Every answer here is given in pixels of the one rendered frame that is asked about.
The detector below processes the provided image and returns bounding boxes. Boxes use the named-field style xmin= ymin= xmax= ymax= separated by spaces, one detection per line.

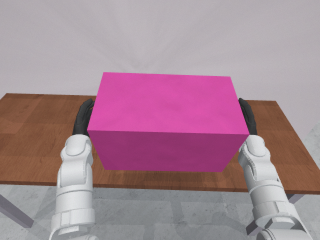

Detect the carton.
xmin=87 ymin=72 xmax=250 ymax=172

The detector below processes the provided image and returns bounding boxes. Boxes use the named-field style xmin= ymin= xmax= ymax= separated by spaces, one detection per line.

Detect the robot left forearm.
xmin=48 ymin=134 xmax=95 ymax=240

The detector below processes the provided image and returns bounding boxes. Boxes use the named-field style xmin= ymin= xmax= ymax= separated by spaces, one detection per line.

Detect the table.
xmin=0 ymin=93 xmax=320 ymax=236

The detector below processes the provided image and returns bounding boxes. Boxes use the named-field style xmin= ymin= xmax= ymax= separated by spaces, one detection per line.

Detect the robot right upper arm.
xmin=256 ymin=228 xmax=312 ymax=240

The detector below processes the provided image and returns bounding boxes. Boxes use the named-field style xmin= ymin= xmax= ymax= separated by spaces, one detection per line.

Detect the robot right forearm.
xmin=237 ymin=135 xmax=313 ymax=240

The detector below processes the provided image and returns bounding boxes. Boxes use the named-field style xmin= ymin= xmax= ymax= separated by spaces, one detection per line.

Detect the robot left hand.
xmin=72 ymin=98 xmax=95 ymax=138

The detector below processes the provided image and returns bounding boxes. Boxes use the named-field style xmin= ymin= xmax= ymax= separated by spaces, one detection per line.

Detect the robot right hand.
xmin=238 ymin=98 xmax=258 ymax=136

